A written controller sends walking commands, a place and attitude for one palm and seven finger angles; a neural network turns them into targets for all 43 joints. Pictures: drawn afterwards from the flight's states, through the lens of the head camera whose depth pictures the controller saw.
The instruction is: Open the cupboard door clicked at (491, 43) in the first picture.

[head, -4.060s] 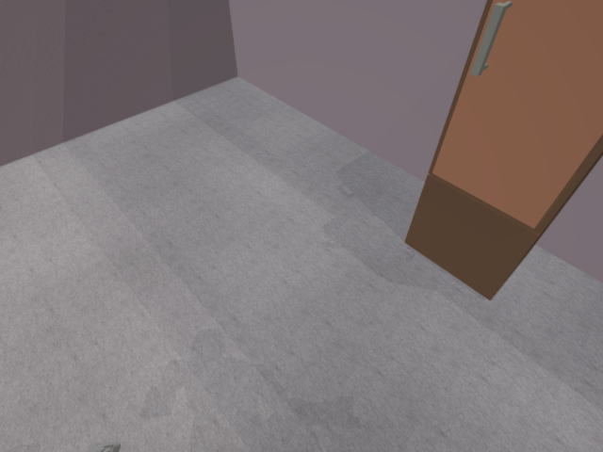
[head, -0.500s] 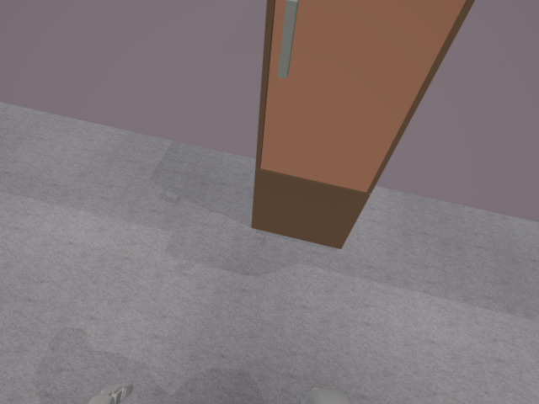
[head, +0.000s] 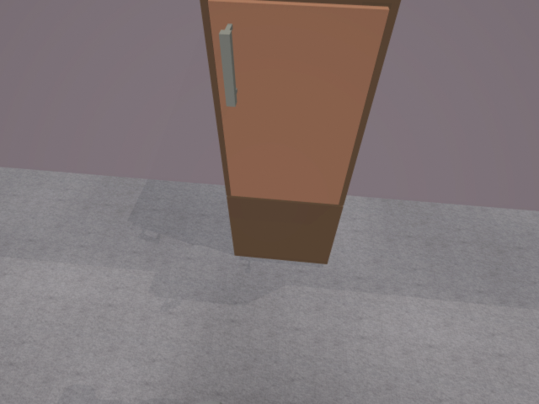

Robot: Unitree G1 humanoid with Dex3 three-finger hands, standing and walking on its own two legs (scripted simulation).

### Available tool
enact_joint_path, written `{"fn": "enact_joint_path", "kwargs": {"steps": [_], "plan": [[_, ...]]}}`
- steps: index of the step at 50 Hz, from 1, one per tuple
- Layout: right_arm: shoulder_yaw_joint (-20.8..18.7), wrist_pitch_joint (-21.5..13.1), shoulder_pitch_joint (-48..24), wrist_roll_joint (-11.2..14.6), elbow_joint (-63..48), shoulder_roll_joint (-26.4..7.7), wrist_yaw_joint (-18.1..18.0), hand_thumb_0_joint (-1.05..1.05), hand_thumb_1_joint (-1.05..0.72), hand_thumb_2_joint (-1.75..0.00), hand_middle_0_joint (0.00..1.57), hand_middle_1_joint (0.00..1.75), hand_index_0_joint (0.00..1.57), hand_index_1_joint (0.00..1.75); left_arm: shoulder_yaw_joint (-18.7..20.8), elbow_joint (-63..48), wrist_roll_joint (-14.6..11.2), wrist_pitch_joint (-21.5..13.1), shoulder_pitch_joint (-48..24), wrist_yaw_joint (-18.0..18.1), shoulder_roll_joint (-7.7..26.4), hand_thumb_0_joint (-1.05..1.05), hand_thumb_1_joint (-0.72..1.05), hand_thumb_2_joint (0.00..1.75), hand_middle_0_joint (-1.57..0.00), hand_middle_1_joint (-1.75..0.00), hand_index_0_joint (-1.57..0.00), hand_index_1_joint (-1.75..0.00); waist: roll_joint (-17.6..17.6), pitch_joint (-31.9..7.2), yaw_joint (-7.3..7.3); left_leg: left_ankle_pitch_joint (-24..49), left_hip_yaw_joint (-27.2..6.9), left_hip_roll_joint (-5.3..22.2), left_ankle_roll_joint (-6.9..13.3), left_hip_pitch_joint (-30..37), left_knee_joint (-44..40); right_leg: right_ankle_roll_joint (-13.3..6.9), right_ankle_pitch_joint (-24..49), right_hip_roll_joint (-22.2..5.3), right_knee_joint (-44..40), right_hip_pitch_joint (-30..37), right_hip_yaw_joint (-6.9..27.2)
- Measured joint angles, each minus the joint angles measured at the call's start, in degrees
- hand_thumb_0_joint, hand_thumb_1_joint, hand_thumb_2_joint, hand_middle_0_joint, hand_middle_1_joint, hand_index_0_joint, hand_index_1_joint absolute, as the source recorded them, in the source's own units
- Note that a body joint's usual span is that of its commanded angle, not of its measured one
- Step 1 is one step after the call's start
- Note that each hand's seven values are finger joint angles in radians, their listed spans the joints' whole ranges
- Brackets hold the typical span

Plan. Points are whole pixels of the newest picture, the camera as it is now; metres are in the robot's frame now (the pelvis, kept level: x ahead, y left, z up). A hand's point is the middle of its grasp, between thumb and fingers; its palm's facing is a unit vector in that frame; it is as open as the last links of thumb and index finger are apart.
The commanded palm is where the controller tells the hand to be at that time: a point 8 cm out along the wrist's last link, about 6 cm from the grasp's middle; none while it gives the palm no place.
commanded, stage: take the last steps up to it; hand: left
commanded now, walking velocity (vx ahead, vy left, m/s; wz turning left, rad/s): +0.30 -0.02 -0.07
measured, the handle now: (230, 66) +0.76 +0.14 +0.12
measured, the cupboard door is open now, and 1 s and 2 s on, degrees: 0 0 0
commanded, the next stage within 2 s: come to a stop and stand still in 0.44 s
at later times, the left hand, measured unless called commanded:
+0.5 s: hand (179, 360) +0.22 +0.18 -0.17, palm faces -0.08 -0.98 -0.19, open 7.3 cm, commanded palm none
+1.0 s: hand (184, 329) +0.28 +0.19 -0.18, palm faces +0.03 -0.97 -0.23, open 7.3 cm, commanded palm none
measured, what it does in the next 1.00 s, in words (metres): walks ahead: left foot, then right foot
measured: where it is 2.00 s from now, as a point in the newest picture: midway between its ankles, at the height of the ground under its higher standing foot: outside the picture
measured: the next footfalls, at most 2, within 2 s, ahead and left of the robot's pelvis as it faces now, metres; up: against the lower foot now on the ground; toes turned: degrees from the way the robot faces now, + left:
left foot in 0.10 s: +0.10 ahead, +0.13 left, +0.00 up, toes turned +8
right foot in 0.56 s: +0.29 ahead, -0.12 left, +0.00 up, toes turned -12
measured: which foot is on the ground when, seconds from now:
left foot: up 0.00-0.08, down 0.10-0.56, up 0.58-1.00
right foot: down 0.00-0.10, up 0.12-0.54, down 0.56-1.00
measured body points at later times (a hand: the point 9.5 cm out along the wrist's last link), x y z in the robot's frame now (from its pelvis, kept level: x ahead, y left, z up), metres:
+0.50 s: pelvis +0.15 +0.01 +0.00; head +0.17 +0.00 +0.45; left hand +0.23 +0.24 -0.16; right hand +0.04 -0.18 -0.16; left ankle +0.06 +0.12 -0.74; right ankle +0.23 -0.12 -0.71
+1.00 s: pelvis +0.20 +0.00 -0.01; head +0.24 +0.00 +0.44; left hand +0.28 +0.24 -0.16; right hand +0.29 -0.25 -0.15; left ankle +0.20 +0.12 -0.73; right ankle +0.25 -0.12 -0.74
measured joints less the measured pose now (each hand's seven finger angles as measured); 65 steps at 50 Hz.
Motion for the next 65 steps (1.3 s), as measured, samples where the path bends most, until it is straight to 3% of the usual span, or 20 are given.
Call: {"fn": "enact_joint_path", "kwargs": {"steps": [5, 8, 10, 13, 17, 21, 27, 29, 30, 33, 42, 46, 50, 51, 52, 55, 59, 62, 65], "plan": [[0.8, -2.3, -1.2, 0.3, -0.9, 0.9, 0.0, 0.01, -0.91, -0.9, 0.2, 0.3, 0.2, 0.3, 0.3, 3.1, -0.3, 0.4, 3.8, -0.2, 0.7, 0.0, 0.91, 0.9, -0.21, -0.3, -0.2, -0.3, -1.6, -0.3, 1.1, 4.4, 1.7, -1.4, 1.7, 6.6, -15.4, 1.5, -4.5, -0.3, 4.4, 0.8, 0.7], [1.3, -4.0, -1.3, -0.2, -1.3, 2.1, -0.7, 0.0, -0.91, -0.9, 0.2, 0.3, 0.2, 0.3, 0.6, 4.8, -0.3, 2.0, 4.5, -0.4, 0.9, 0.0, 0.91, 0.9, -0.2, -0.3, -0.2, -0.3, -3.2, -0.1, 0.86, 3.4, 3.7, -2.1, 4.8, 7.9, -13.6, 0.0, -10.3, -0.9, 22.3, -5.9, 2.0], [1.6, -4.4, 0.0, -0.2, -1.2, 2.8, -1.2, 0.0, -0.91, -0.9, 0.2, 0.3, 0.2, 0.3, 0.7, 5.3, 0.0, 2.4, 4.0, -0.7, 0.9, 0.0, 0.91, 0.9, -0.2, -0.3, -0.2, -0.3, -3.2, -0.2, 0.24, 3.2, 4.2, -2.5, 5.4, 10.3, -16.1, -0.4, -8.1, -1.3, 33.7, -11.4, 1.6], [1.8, -4.8, 2.6, 0.2, 0.4, 3.6, -2.1, 0.0, -0.92, -0.9, 0.2, 0.3, 0.2, 0.3, 1.0, 4.4, 0.3, 1.9, 2.1, -1.1, 1.0, 0.01, 0.91, 0.9, -0.2, -0.3, -0.2, -0.3, -3.4, 0.0, 0.04, 5.0, 4.6, -3.4, 5.3, 14.7, -22.2, 0.4, -2.1, -2.9, 39.3, -17.4, 1.2], [2.1, -4.8, 6.1, 0.5, 3.2, 4.7, -2.2, 0.0, -0.92, -0.9, 0.2, 0.3, 0.2, 0.3, 1.1, 2.4, 0.2, 1.6, -0.9, -1.1, 0.7, 0.0, 0.91, 0.9, -0.2, -0.29, -0.2, -0.3, -3.4, 0.4, 0.16, 6.1, 5.0, -4.3, 5.1, 19.3, -28.0, 1.7, 2.5, -5.0, 36.3, -22.3, 1.0], [2.0, -4.5, 8.6, 0.4, 5.2, 5.9, -2.1, 0.0, -0.92, -0.9, 0.2, 0.3, 0.2, 0.3, 1.2, 1.4, 0.1, 1.8, -4.1, -0.7, 0.6, 0.0, 0.93, 0.9, -0.2, -0.29, -0.2, -0.3, -3.1, 1.4, -0.76, 4.9, 5.5, -4.4, 4.2, 22.5, -29.8, 2.1, 3.9, -6.1, 26.6, -22.9, -0.2], [1.4, -3.5, 11.0, 0.0, 7.1, 6.2, -1.9, 0.0, -0.91, -0.9, 0.2, 0.3, 0.2, 0.3, 0.8, 0.5, 0.0, 0.9, -7.9, -0.8, 0.1, 0.0, 0.92, 0.9, -0.2, -0.29, -0.2, -0.3, -1.2, 3.1, -2.98, -1.6, 6.1, -2.7, 1.4, 24.7, -24.7, 0.6, 4.7, -4.3, 12.1, -17.6, -3.0], [1.4, -3.1, 11.4, 0.5, 7.9, 6.0, -1.7, 0.0, -0.91, -0.9, 0.2, 0.3, 0.2, 0.3, 0.7, 0.2, 0.2, -0.7, -8.8, -0.6, -0.4, 0.0, 0.92, 0.9, -0.2, -0.29, -0.2, -0.3, 0.1, 3.5, -2.79, -5.5, 5.3, -0.8, 1.3, 22.1, -16.3, -1.1, 6.3, -3.1, 10.6, -15.7, -4.1], [1.4, -2.6, 10.8, 0.9, 8.1, 5.7, -1.7, 0.01, -0.91, -0.9, 0.2, 0.3, 0.2, 0.3, 0.5, 0.1, -0.1, -1.4, -9.2, -0.3, -0.8, 0.0, 0.92, 0.9, -0.2, -0.29, -0.2, -0.3, 0.8, 4.0, -2.84, -7.8, 3.3, -0.4, 1.7, 19.3, -9.3, -1.8, 5.2, -2.8, 12.2, -15.7, -4.7], [1.4, -1.2, 8.2, 1.5, 7.8, 4.9, -2.2, 0.01, -0.91, -0.9, 0.2, 0.3, 0.2, 0.3, -0.5, 0.0, -0.4, -1.7, -9.6, 0.6, -2.1, 0.0, 0.92, 0.9, -0.2, -0.29, -0.2, -0.3, 1.4, 4.0, -2.42, -9.8, -1.4, -1.5, 2.1, 11.4, 5.1, -2.5, 3.5, -2.4, 11.1, -13.4, -5.6], [-0.1, 1.5, -2.6, 1.0, 1.2, 1.6, -2.0, 0.0, -0.91, -0.9, 0.19, 0.3, 0.2, 0.3, -0.2, -1.9, -0.1, 1.2, -10.5, 2.1, -2.2, -0.02, 0.93, 0.9, -0.21, -0.3, -0.2, -0.3, 1.1, 3.5, -0.34, -3.9, -3.3, -3.3, 0.3, -0.6, 7.7, -2.1, 5.5, -3.2, 5.6, -10.7, -6.2], [-0.4, 1.4, -5.9, 1.0, -1.6, 0.5, -1.6, 0.0, -0.92, -0.9, 0.19, 0.3, 0.2, 0.3, 0.1, -2.6, 0.3, 2.1, -9.6, 1.9, -1.1, -0.01, 0.92, 0.9, -0.21, -0.3, -0.2, -0.3, 0.3, 3.5, 0.59, -3.2, -2.9, -3.8, 0.2, 0.1, 4.0, -1.4, 5.9, -3.7, 5.4, -11.0, -6.0], [0.0, 0.4, -6.9, 1.0, -3.2, 0.4, -1.4, 0.0, -0.92, -0.9, 0.19, 0.3, 0.2, 0.3, 0.5, -2.5, 0.3, 2.5, -7.9, 1.8, 0.5, 0.0, 0.91, 0.9, -0.21, -0.3, -0.2, -0.3, -1.2, 2.9, 1.34, 0.7, -1.9, -3.9, 0.7, 5.9, -8.5, -0.2, 5.5, -4.3, 6.9, -11.9, -6.0], [0.2, 0.0, -6.7, 1.0, -3.4, 0.4, -1.4, 0.0, -0.92, -0.9, 0.19, 0.3, 0.2, 0.3, 0.6, -2.4, 0.1, 2.7, -7.3, 1.8, 0.8, 0.0, 0.91, 0.9, -0.21, -0.3, -0.2, -0.3, -1.2, 2.5, 1.4, 3.5, -1.8, -3.7, 1.0, 8.3, -13.4, 0.3, 5.0, -4.2, 8.1, -12.4, -6.1], [0.3, -0.4, -6.4, 0.8, -3.4, 0.6, -1.4, 0.0, -0.91, -0.9, 0.19, 0.3, 0.2, 0.3, 0.7, -2.2, -0.1, 2.9, -6.8, 1.7, 1.2, 0.0, 0.91, 0.9, -0.21, -0.3, -0.2, -0.3, -1.6, 2.3, 1.35, 3.3, -1.5, -4.0, 2.6, 9.2, -15.4, 0.8, 4.3, -4.6, 9.3, -12.9, -6.1], [1.3, -0.4, -5.5, 0.3, -2.9, 2.0, -1.6, 0.0, -0.91, -0.9, 0.19, 0.3, 0.2, 0.3, 0.9, -1.2, -0.3, 4.0, -5.6, 1.7, 2.5, 0.0, 0.91, 0.9, -0.2, -0.3, -0.2, -0.3, -3.7, 2.1, 1.87, 3.3, -0.8, -5.2, 4.9, 10.2, -16.6, 1.8, -4.5, -4.1, 15.4, -14.1, -2.1], [2.1, -0.5, -4.7, 0.6, -1.4, 3.4, -2.4, 0.0, -0.92, -0.9, 0.2, 0.3, 0.2, 0.3, 0.6, 0.5, -0.3, 4.0, -3.3, 1.4, 2.6, 0.0, 0.91, 0.9, -0.2, -0.3, -0.2, -0.3, -4.0, 1.5, 2.26, 6.3, -0.2, -6.1, 5.6, 12.5, -21.9, 2.3, -6.7, -2.9, 24.4, -14.5, 2.2], [2.0, -0.9, -4.7, 0.8, -0.4, 3.2, -2.6, 0.0, -0.93, -0.9, 0.2, 0.3, 0.2, 0.3, -0.1, 1.9, -0.4, 3.8, -1.6, 1.5, 1.9, 0.0, 0.91, 0.9, -0.2, -0.3, -0.2, -0.3, -3.6, 1.3, 2.16, 7.5, 0.6, -6.7, 6.0, 13.7, -24.3, 3.0, -7.3, -3.4, 21.3, -11.3, 2.4], [1.9, -1.3, -4.4, 1.1, 0.6, 3.1, -2.6, 0.0, -0.93, -0.9, 0.2, 0.3, 0.2, 0.3, -0.8, 3.3, -0.5, 3.4, -0.7, 1.6, 1.2, 0.0, 0.91, 0.9, -0.2, -0.3, -0.2, -0.3, -3.2, 1.3, 1.74, 7.6, 1.3, -7.2, 6.0, 13.8, -24.4, 3.2, -3.5, -3.8, 11.0, -6.1, 1.9]]}}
